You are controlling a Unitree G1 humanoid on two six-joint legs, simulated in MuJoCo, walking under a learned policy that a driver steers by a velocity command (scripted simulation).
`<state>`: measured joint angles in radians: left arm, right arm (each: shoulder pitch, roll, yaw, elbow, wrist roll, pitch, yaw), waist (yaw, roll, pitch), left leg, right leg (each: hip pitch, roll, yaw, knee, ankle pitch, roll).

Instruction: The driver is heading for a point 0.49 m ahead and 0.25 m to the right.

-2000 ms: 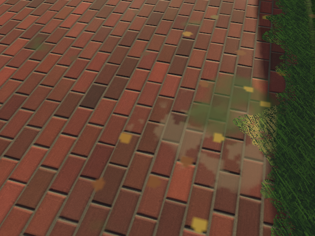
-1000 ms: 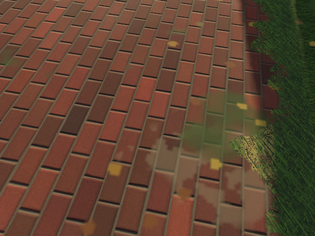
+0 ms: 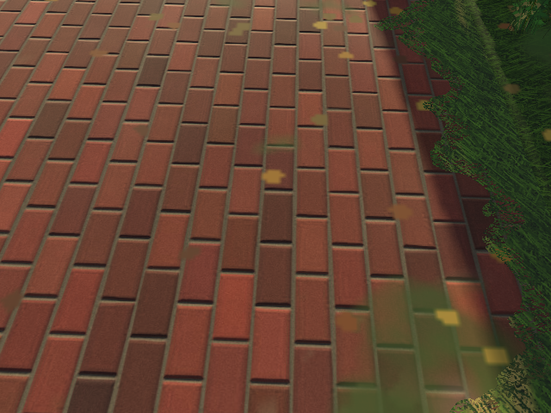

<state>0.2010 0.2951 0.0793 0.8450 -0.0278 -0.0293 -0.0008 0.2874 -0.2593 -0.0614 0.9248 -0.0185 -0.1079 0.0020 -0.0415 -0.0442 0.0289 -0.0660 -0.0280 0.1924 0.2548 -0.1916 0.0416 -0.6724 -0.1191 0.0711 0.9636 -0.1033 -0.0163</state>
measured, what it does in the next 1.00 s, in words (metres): walks ahead, turning right: right foot, then left foot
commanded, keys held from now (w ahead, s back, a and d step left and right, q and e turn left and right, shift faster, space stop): w+e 0.38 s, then e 0.22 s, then no key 0.40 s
